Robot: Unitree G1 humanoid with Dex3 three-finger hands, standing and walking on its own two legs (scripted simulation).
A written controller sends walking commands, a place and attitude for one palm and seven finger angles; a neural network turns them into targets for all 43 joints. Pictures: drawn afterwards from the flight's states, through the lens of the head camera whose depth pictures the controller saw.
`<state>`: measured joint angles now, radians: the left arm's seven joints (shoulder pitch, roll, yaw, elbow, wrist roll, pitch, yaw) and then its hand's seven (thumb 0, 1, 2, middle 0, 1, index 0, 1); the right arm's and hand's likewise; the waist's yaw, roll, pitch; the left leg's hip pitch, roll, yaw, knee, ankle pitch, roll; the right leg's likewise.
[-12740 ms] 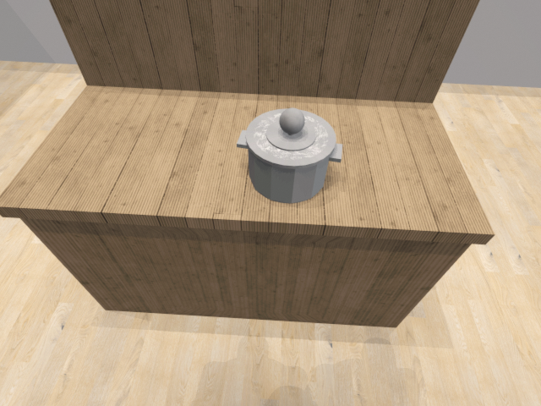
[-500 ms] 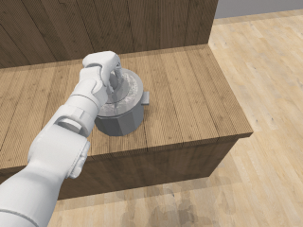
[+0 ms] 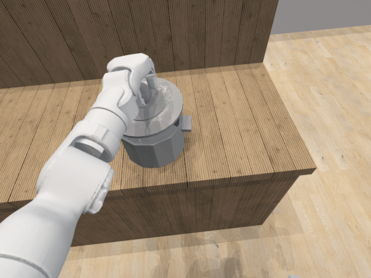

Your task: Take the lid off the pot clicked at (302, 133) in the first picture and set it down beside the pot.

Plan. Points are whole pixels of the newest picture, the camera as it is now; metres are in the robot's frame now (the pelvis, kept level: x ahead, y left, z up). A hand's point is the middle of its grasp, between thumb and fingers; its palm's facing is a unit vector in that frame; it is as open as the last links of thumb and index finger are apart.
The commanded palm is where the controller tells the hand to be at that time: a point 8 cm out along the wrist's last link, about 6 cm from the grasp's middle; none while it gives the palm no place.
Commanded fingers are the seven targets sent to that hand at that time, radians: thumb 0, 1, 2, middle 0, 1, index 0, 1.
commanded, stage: lift the lid straight up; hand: left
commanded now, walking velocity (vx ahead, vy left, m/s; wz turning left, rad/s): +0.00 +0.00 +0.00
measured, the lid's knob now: (140, 93) +0.51 +0.08 +0.11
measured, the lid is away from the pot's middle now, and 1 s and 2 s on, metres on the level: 0.01 0.01 0.08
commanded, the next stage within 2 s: move the lid sideways beside the pot in 1.18 s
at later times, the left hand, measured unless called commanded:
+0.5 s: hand (136, 73) +0.50 +0.08 +0.17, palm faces -0.28 -0.09 -0.96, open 8.2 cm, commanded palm +0.50 +0.09 +0.25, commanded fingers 0.00 0.48 1.08 -0.81 -1.05 -0.85 -1.09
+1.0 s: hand (127, 57) +0.50 +0.09 +0.22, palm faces -0.24 -0.06 -0.97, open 8.2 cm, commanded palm +0.50 +0.09 +0.28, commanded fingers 0.00 0.48 1.08 -0.81 -1.05 -0.85 -1.09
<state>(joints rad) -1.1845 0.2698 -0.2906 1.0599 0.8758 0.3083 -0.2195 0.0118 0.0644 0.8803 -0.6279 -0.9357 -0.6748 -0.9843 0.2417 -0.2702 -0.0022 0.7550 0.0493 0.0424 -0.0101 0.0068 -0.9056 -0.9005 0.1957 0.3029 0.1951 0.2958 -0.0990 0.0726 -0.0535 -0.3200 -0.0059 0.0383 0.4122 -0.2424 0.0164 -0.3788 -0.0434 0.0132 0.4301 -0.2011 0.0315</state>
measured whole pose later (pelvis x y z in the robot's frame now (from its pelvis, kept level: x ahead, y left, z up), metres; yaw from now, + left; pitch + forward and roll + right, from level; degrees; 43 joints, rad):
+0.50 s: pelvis +0.00 +0.00 +0.00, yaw -1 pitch +9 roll +1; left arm -1.31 0.31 -0.26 1.12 0.90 0.33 -0.29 0.01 0.06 0.88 -0.63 -0.93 -0.68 -0.99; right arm 0.28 -0.28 0.01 0.76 0.05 0.02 -0.02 0.01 -0.91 -0.90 0.20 0.30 0.20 0.30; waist -0.12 0.07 -0.04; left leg -0.31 0.00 0.05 0.38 -0.22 0.02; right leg -0.38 -0.04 0.02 0.40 -0.18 0.03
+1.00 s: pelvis +0.00 +0.00 +0.00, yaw +0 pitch +8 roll +0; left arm -1.38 0.31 -0.31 1.06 0.92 0.37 -0.37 0.01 0.06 0.88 -0.63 -0.93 -0.68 -0.99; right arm 0.24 -0.28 0.01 0.74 0.04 0.01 -0.01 0.01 -0.91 -0.90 0.20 0.30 0.20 0.30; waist -0.09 0.08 -0.04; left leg -0.28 -0.01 0.03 0.37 -0.22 0.02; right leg -0.34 -0.05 0.01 0.39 -0.18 0.04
